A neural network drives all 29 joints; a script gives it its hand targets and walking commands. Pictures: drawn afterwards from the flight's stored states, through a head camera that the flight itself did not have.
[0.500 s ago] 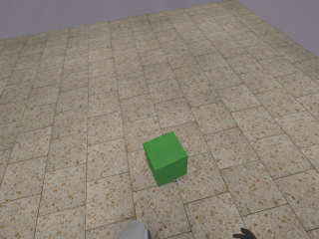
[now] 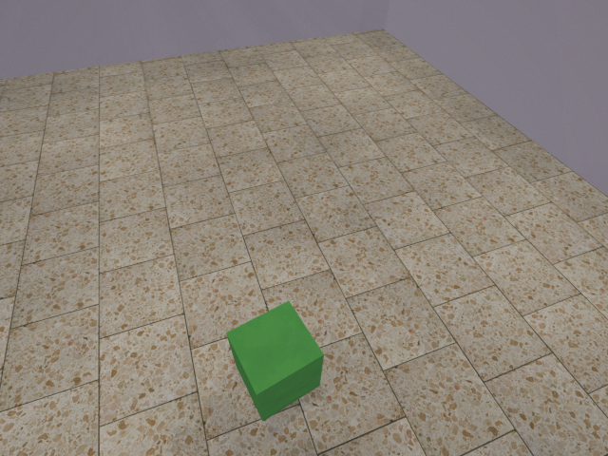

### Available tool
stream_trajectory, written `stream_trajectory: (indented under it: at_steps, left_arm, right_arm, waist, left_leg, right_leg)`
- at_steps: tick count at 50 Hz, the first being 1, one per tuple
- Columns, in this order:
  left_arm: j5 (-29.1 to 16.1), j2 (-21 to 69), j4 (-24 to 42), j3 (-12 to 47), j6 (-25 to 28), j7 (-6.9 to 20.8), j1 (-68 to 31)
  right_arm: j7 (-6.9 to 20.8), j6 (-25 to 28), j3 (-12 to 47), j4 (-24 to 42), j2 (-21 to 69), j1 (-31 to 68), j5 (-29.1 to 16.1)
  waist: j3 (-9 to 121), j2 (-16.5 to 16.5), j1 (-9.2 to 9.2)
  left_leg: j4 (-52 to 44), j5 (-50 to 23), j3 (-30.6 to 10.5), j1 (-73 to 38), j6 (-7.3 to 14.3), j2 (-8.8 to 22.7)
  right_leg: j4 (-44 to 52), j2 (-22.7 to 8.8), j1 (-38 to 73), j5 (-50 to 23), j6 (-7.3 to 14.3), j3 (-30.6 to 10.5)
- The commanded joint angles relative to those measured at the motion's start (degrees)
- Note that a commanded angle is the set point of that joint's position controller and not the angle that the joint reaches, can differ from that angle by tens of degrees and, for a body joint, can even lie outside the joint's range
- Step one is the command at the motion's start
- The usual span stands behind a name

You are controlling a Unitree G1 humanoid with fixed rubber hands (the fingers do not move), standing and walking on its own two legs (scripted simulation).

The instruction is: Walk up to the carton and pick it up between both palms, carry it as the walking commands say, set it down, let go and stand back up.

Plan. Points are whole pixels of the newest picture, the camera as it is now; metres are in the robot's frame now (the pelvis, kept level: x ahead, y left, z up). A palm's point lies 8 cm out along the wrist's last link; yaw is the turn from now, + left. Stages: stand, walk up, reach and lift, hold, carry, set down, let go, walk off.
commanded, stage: walk up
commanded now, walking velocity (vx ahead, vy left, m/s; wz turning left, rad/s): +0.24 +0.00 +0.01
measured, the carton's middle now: (275, 360) +0.52 +0.07 -0.66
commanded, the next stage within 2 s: none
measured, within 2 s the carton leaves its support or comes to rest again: neither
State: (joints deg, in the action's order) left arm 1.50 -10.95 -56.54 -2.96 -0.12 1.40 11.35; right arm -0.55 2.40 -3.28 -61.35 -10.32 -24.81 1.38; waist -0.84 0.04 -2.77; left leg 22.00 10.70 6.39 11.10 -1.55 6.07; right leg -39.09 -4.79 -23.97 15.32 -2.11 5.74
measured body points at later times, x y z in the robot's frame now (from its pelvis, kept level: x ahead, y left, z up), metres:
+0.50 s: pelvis +0.02 +0.00 +0.00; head +0.04 -0.02 +0.45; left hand +0.01 +0.25 -0.14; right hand +0.10 -0.25 -0.16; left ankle +0.00 +0.15 -0.72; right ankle +0.06 -0.13 -0.75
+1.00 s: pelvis +0.03 +0.02 +0.00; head +0.04 +0.02 +0.45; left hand -0.01 +0.25 -0.16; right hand +0.05 -0.21 -0.16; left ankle -0.01 +0.14 -0.75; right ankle +0.04 -0.11 -0.75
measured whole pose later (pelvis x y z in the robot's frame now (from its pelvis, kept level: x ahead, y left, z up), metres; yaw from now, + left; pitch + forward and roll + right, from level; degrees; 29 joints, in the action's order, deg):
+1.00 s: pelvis +0.03 +0.02 +0.00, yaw +3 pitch -2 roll +0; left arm 0.4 -8.8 -66.3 -0.8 0.6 -1.5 17.8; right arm -1.7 1.2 -0.2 -63.1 -9.5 -15.2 0.2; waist -2.4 0.2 0.1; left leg 22.4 14.7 2.7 6.1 -0.5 1.5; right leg -22.7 -3.9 -9.5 11.4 -2.0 4.5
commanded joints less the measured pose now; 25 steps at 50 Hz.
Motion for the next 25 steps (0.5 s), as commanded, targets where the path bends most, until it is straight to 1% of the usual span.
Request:
stream_trajectory:
  at_steps: [1, 2, 3, 4, 5, 6, 7, 8, 9, 10, 11, 12, 13, 14, 16, 17, 18, 20, 22, 23, 24, 25]
  left_arm:
    - [-0.2, -1.2, -0.6, 0.0, 1.5, -0.5, 5.7]
    - [-0.2, -1.8, -1.6, -0.3, 2.1, -0.9, 8.7]
    - [-0.1, -3.5, -1.9, -0.5, 3.2, -1.5, 11.5]
    - [-0.1, -7.9, -1.1, -0.6, 4.1, -2.2, 11.8]
    - [-0.9, -11.3, -0.5, -0.5, 3.6, -2.9, 8.9]
    - [-1.1, -7.4, -0.6, 0.5, 3.5, -2.9, 6.8]
    - [-1.0, -4.6, -0.6, 1.4, 3.7, -2.8, 5.1]
    - [-0.7, -3.9, -0.1, 1.6, 3.7, -2.9, 3.7]
    - [-0.9, -4.3, 0.0, 1.5, 3.7, -3.2, 3.6]
    - [-0.9, -5.1, 0.2, 1.2, 3.6, -3.6, 4.2]
    - [-1.0, -6.7, 0.3, 0.4, 3.4, -4.1, 6.1]
    - [-1.1, -8.3, 0.1, -0.5, 2.9, -4.7, 8.6]
    - [-1.1, -9.3, -0.1, -1.1, 2.3, -5.3, 10.0]
    - [-0.8, -9.6, 0.0, -1.3, 1.7, -5.7, 10.2]
    - [-0.2, -8.3, 0.2, -0.9, 1.3, -5.7, 8.6]
    - [-0.1, -7.5, 0.1, -0.5, 1.3, -5.5, 7.7]
    - [0.0, -7.0, 0.0, -0.2, 1.5, -5.3, 6.8]
    - [0.4, -6.5, -0.4, 0.1, 1.9, -4.6, 5.6]
    - [0.7, -6.9, -1.1, 0.1, 2.0, -3.7, 4.8]
    - [0.7, -7.7, -2.1, -0.2, 1.7, -3.2, 5.8]
    - [0.6, -8.7, -3.5, -0.6, 1.2, -2.8, 7.2]
    - [0.2, -9.5, -4.4, -0.8, 0.6, -2.6, 7.3]
  right_arm:
    - [-0.3, -0.4, -1.5, 1.4, -9.3, -0.6, -0.3]
    - [-0.4, -0.7, -1.2, 1.2, -8.3, -1.0, -0.2]
    - [-0.5, -0.9, -0.6, 1.0, -5.4, -1.8, 0.0]
    - [-0.7, -1.0, 1.2, 2.2, 1.4, -2.8, -0.6]
    - [-1.4, -2.4, 0.9, 2.2, 0.4, -2.8, -1.6]
    - [-1.4, -3.4, 0.7, 1.5, -1.4, -3.5, -1.5]
    - [-1.4, -3.8, 1.1, 0.5, -0.7, -4.2, -1.3]
    - [-1.5, -4.2, 1.0, -0.4, -0.8, -4.2, -1.3]
    - [-1.5, -4.7, 0.5, -0.8, -1.9, -3.8, -0.9]
    - [-1.6, -5.0, 0.1, -0.6, -2.6, -2.6, -0.5]
    - [-1.7, -5.5, -0.7, 0.1, -3.6, -0.9, -0.2]
    - [-1.6, -6.0, -1.3, 1.1, -4.5, 1.0, 0.2]
    - [-1.2, -6.5, -1.9, 2.2, -5.2, 2.8, 0.5]
    - [-0.8, -6.7, -2.2, 3.2, -5.2, 4.5, 0.7]
    - [-0.2, -6.8, -2.5, 5.0, -4.7, 7.2, 0.8]
    - [0.1, -6.8, -2.5, 5.4, -4.3, 7.8, 0.9]
    - [0.2, -6.7, -2.4, 5.6, -3.6, 8.1, 0.7]
    - [0.3, -6.7, -1.6, 5.5, -2.1, 8.5, 0.2]
    - [0.1, -6.4, -0.5, 5.4, -0.7, 9.4, -0.2]
    - [0.0, -6.2, -0.1, 5.3, -0.8, 9.5, -0.2]
    - [-0.1, -5.7, 0.0, 4.9, -1.3, 8.5, 0.0]
    - [-0.3, -5.1, 0.0, 4.2, -1.8, 6.7, 0.2]
  waist:
    - [-2.4, 7.9, 3.57]
    - [-2.4, 4.7, 5.02]
    - [-2.8, -1.7, 6.48]
    - [-2.5, -15.4, 5.10]
    - [-4.5, -17.1, 3.52]
    - [-2.8, -13.7, 2.16]
    - [-0.8, -12.8, 1.31]
    - [0.6, -12.0, 1.16]
    - [1.4, -11.9, 1.51]
    - [2.0, -11.2, 1.87]
    - [2.4, -9.7, 2.69]
    - [3.2, -7.7, 3.55]
    - [3.7, -6.0, 4.03]
    - [3.6, -5.8, 4.20]
    - [2.6, -8.5, 4.17]
    - [2.0, -9.8, 4.15]
    - [1.6, -10.7, 4.00]
    - [1.5, -12.1, 3.91]
    - [1.8, -14.2, 4.56]
    - [2.0, -15.2, 5.29]
    - [2.1, -15.4, 5.11]
    - [1.5, -13.7, 3.77]
  left_leg:
    - [-6.5, 18.7, -7.3, 10.3, 6.7, 8.4]
    - [-2.5, 20.7, -7.2, 12.9, 5.4, 6.8]
    - [5.2, 18.1, -4.5, 15.3, 3.4, 3.9]
    - [17.0, 18.6, -0.5, 17.2, -0.7, -0.2]
    - [19.0, 22.5, -3.8, 10.8, -0.6, -1.6]
    - [22.3, 21.4, -5.7, 7.6, -0.2, -1.6]
    - [22.6, 20.0, -6.2, 7.5, 0.5, -2.5]
    - [23.3, 18.1, -6.3, 7.7, 0.6, -3.1]
    - [24.9, 16.2, -6.1, 8.5, 0.6, -3.6]
    - [27.5, 15.2, -6.3, 10.0, 0.2, -3.9]
    - [32.1, 15.2, -6.7, 13.2, -0.7, -3.9]
    - [37.1, 15.7, -7.7, 16.1, -1.4, -3.9]
    - [40.6, 15.6, -9.2, 18.1, -2.0, -3.6]
    - [43.0, 14.9, -9.9, 19.5, -2.5, -3.6]
    - [44.4, 11.6, -9.6, 20.7, -2.9, -3.8]
    - [43.5, 9.8, -8.9, 20.6, -3.0, -4.0]
    - [40.5, 8.6, -8.1, 19.8, -3.2, -4.0]
    - [31.2, 8.7, -5.9, 15.8, -3.2, -4.2]
    - [20.1, 10.3, -3.3, 9.0, -2.5, -4.9]
    - [15.9, 12.1, -1.3, 6.3, -2.1, -5.9]
    - [11.9, 11.9, 0.3, 3.0, -1.6, -6.6]
    - [6.4, 7.8, 1.6, -2.1, -0.9, -7.1]
  right_leg:
    - [7.9, 3.4, 12.8, -0.3, 0.3, 3.8]
    - [11.0, 3.1, 17.8, 0.3, 0.3, 2.9]
    - [17.9, -4.0, 21.2, 1.0, 0.4, -5.0]
    - [26.5, -19.7, 19.3, -12.3, 1.4, -20.4]
    - [25.1, -22.8, 6.8, -35.4, 7.4, -22.3]
    - [21.5, -17.8, 8.6, -44.4, 10.1, -16.8]
    - [20.0, -14.6, 10.9, -45.9, 10.2, -12.6]
    - [19.8, -12.4, 13.3, -43.8, 9.3, -9.9]
    - [19.2, -12.0, 15.3, -45.6, 8.9, -8.6]
    - [18.4, -13.1, 17.0, -49.3, 9.0, -8.5]
    - [17.8, -16.1, 19.0, -52.2, 9.3, -10.2]
    - [17.6, -18.7, 20.2, -52.3, 9.9, -12.0]
    - [17.7, -20.3, 20.2, -48.9, 10.2, -13.0]
    - [18.4, -20.6, 19.4, -43.7, 10.3, -12.9]
    - [20.3, -18.5, 16.8, -32.6, 10.1, -10.9]
    - [21.0, -17.1, 15.5, -28.5, 9.9, -9.7]
    - [21.5, -15.8, 14.3, -25.1, 9.6, -8.6]
    - [22.4, -13.4, 11.7, -17.2, 9.2, -7.0]
    - [23.8, -11.1, 8.5, -3.4, 9.0, -5.9]
    - [24.7, -10.7, 8.2, 2.8, 9.2, -6.5]
    - [25.0, -10.8, 7.4, 8.4, 9.2, -7.1]
    - [23.9, -10.4, 4.6, 13.3, 8.6, -6.8]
